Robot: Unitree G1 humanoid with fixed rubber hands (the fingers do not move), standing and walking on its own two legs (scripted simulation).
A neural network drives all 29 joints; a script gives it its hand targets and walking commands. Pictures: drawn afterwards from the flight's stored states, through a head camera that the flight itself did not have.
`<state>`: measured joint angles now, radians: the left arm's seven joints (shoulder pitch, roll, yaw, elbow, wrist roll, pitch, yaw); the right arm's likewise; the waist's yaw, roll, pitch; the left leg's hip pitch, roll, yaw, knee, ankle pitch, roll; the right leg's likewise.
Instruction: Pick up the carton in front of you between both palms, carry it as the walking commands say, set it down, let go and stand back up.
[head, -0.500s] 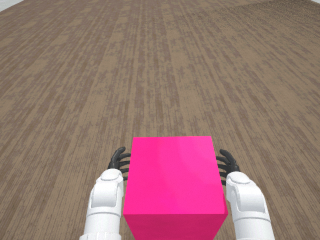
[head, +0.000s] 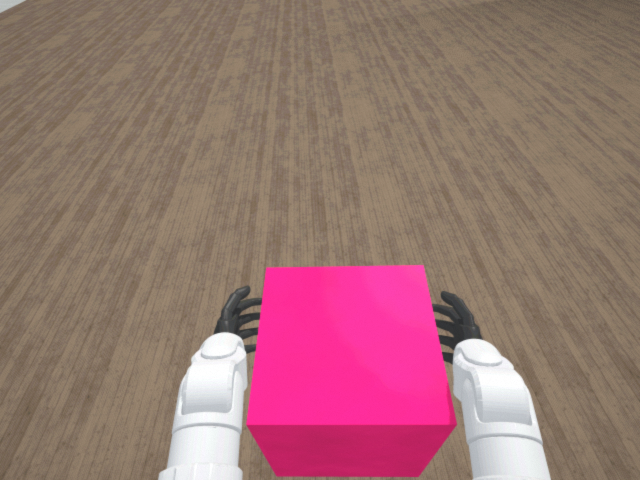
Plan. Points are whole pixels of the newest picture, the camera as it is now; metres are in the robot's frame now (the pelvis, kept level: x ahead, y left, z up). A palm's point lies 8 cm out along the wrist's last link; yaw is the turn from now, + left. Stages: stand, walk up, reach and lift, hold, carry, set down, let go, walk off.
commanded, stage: carry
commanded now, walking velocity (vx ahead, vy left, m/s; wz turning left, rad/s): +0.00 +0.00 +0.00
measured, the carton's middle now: (345, 376) +0.29 +0.00 -0.04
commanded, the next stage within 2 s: hold in 0.04 s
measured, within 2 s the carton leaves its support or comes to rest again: neither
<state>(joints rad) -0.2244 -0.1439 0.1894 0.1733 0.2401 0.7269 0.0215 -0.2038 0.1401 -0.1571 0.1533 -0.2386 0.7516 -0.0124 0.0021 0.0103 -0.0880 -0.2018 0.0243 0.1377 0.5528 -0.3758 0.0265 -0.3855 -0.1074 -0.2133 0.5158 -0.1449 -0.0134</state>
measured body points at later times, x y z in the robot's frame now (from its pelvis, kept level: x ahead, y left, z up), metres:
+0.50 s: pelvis -0.03 -0.03 +0.00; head -0.02 -0.05 +0.45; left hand +0.28 +0.18 +0.03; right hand +0.33 -0.12 +0.02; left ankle -0.05 +0.09 -0.73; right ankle +0.08 -0.14 -0.73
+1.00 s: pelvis -0.06 -0.05 -0.11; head +0.17 -0.03 +0.28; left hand +0.34 +0.18 -0.18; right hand +0.38 -0.12 -0.20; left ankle -0.05 +0.09 -0.73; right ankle +0.08 -0.14 -0.73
